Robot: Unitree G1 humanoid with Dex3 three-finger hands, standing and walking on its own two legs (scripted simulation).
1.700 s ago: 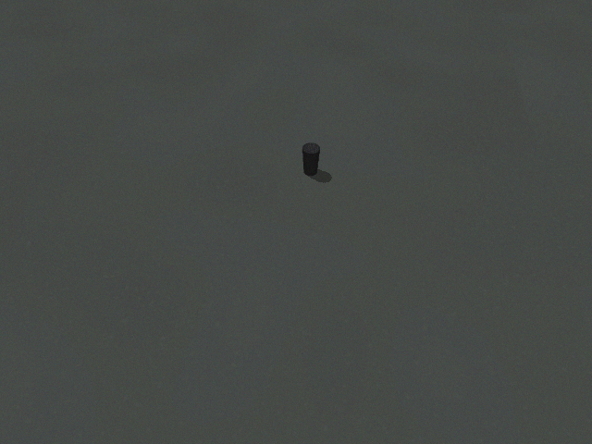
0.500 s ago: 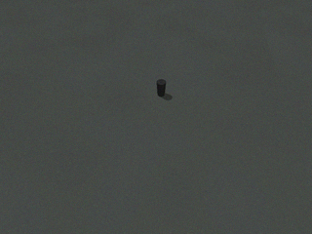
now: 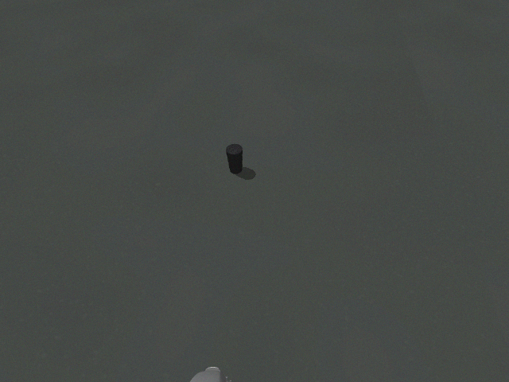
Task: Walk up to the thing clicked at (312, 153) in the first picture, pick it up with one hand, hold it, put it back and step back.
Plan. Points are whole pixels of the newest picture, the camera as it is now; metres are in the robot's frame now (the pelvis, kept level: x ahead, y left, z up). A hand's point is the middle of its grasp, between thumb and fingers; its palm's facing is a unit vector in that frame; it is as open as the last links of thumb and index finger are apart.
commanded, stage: walk up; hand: left
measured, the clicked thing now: (235, 159) +1.32 +0.20 -0.70
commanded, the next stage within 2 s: none
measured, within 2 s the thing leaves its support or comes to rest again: neither
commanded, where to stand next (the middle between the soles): +0.98 +0.01 m, yaw -3 degrees
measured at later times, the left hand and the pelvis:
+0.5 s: hand (145, 265) +0.37 +0.27 -0.13, palm faces -0.14 -0.89 -0.42, open 7.4 cm; pelvis +0.26 -0.01 -0.02, yaw -4 degrees
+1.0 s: hand (158, 221) +0.51 +0.29 -0.17, palm faces -0.05 -0.92 -0.38, open 7.4 cm; pelvis +0.49 +0.01 -0.02, yaw -2 degrees
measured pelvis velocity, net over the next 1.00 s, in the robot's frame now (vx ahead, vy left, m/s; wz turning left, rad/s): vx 0.49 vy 0.01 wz -0.03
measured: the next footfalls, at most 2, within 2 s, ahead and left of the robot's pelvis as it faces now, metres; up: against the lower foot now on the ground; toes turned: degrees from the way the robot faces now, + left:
left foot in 0.12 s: +0.23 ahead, +0.16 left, +0.00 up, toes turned +5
right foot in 0.50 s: +0.41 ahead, -0.14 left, +0.00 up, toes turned -8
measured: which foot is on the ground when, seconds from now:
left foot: up 0.00-0.10, down 0.12-0.52, up 0.54-0.92, down 0.94-1.00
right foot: down 0.00-0.14, up 0.16-0.48, down 0.50-0.96, up 0.98-1.00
